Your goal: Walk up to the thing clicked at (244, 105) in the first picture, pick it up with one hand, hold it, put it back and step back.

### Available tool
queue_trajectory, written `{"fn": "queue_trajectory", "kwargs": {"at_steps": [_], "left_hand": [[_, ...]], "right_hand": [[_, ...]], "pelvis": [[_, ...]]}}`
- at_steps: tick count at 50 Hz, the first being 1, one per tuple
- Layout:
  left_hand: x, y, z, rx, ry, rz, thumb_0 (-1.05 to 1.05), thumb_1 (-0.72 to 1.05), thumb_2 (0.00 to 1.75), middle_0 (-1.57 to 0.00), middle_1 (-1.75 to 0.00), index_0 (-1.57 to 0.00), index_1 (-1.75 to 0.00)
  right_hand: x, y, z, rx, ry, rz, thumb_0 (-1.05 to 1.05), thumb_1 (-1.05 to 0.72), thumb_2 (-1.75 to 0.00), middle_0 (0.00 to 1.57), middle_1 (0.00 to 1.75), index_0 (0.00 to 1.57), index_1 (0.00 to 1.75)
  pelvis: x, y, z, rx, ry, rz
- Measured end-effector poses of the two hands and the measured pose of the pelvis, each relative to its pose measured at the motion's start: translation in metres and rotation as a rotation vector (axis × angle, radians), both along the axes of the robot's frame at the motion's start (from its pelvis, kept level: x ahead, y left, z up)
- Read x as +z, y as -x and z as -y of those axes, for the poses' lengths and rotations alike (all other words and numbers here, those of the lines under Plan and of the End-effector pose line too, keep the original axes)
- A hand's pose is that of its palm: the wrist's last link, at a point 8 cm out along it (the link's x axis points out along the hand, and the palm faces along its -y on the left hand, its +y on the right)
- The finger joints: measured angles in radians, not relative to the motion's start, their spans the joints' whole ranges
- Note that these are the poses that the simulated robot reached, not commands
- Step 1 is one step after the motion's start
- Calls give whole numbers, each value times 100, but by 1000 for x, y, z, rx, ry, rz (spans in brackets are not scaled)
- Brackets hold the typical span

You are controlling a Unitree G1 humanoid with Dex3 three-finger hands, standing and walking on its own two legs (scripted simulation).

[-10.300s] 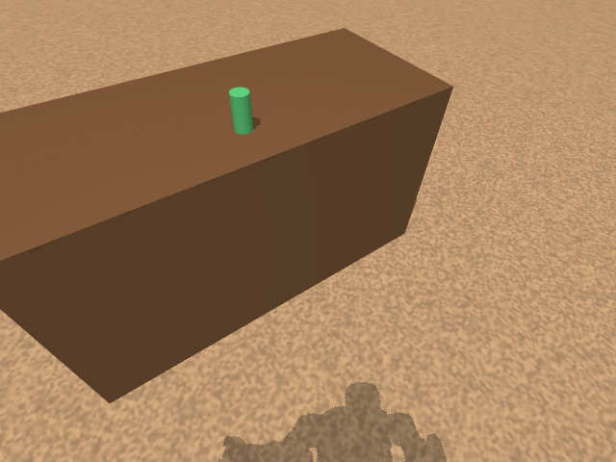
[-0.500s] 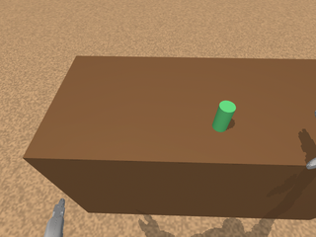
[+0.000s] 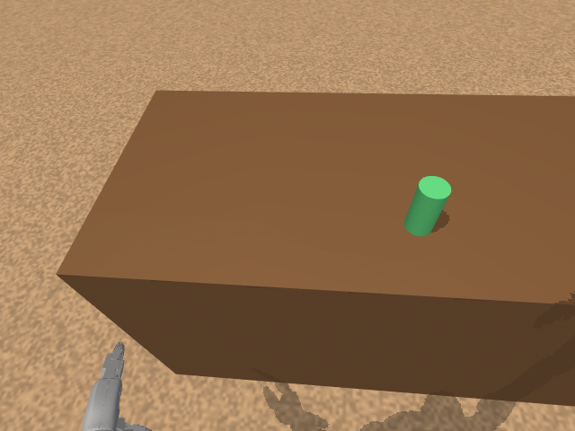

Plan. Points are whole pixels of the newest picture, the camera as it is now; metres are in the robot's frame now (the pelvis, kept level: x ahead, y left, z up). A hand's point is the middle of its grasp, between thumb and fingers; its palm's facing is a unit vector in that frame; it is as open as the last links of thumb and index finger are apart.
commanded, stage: go down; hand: right
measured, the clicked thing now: (425, 207) +0.47 -0.21 +0.00
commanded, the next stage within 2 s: approach in 1.34 s
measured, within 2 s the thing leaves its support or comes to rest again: neither
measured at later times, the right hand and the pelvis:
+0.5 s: hand out of the picture +0.38 -0.39 +0.13, palm faces +0.18 +0.98 +0.02, open 17.5 cm; pelvis +0.00 -0.01 -0.01, yaw +1 degrees
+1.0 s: hand out of the picture +0.40 -0.39 +0.14, palm faces +0.20 +0.98 +0.02, open 17.3 cm; pelvis +0.00 -0.01 -0.01, yaw +1 degrees
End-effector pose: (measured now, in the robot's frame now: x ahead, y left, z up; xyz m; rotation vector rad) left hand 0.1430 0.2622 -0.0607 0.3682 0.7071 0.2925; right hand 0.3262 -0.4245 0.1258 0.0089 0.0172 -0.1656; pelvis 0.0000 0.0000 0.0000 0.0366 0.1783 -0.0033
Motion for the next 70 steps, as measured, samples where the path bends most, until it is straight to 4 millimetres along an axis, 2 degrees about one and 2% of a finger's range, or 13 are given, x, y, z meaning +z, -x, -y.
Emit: {"fn": "queue_trajectory", "kwargs": {"at_steps": [8,16,31,44,53,58,64,70], "left_hand": [[6,4,2,2,0,27,-1,-55,6,-6,-6,-6,-6],[-1,11,9,-5,7,-1,-1,-55,6,-6,-6,-6,-6],[5,13,11,-5,-9,26,-1,-54,6,-6,-6,-6,-5],[3,18,10,-12,-18,12,-1,-54,6,-6,-5,-5,-5],[5,15,9,-12,-15,28,-1,-54,6,-6,-5,-5,-5],[10,10,12,-23,-6,66,-1,-54,6,-6,-5,-5,-5],[4,19,10,-21,-4,23,-1,-54,6,-6,-5,-5,-5],[-2,20,10,-16,-10,-20,-1,-54,6,-5,-5,-5,-5]], "right_hand": [[5,-7,7,-15,-5,2,-1,52,-5,6,4,5,5],[-3,-15,9,-6,-9,-15,-1,53,-5,5,4,5,5],[8,-29,17,-17,0,-2,-1,52,-5,6,4,5,5],[6,-38,18,-20,-15,0,-1,50,-5,6,4,5,5],[17,-41,18,-27,-1,1,-1,49,-5,7,4,5,4],[10,-39,18,-20,-1,-32,-1,49,-5,6,4,5,5],[-5,-33,18,-25,-17,-27,-1,51,-5,6,4,5,5],[-1,-32,21,-39,-5,10,-1,51,-5,6,4,5,5]], "pelvis": [[-2,-1,4,4,-5,-4],[-6,1,6,7,-10,-23],[-10,3,11,11,-19,-37],[-13,4,10,11,-21,-60],[-13,6,9,10,-23,-53],[-14,6,9,12,-20,-58],[-15,5,8,11,-19,-65],[-16,3,8,8,-23,-65]]}}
